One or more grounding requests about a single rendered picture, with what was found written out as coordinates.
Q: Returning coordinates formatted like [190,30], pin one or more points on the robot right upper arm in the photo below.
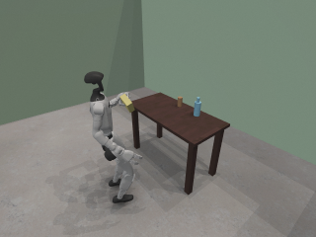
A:
[98,112]

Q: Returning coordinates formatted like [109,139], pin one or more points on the robot left hand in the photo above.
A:
[119,99]

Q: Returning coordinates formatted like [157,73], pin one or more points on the robot right foot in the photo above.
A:
[124,198]

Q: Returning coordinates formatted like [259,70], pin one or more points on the sponge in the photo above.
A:
[128,103]

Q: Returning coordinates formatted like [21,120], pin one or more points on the robot right hand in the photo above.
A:
[127,155]

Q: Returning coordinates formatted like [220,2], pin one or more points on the left robot forearm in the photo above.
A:
[114,102]

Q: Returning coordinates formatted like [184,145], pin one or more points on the right robot forearm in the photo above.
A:
[104,140]

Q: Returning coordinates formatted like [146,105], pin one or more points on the left robot thigh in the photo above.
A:
[119,141]

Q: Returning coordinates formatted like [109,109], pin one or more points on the table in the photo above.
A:
[181,121]

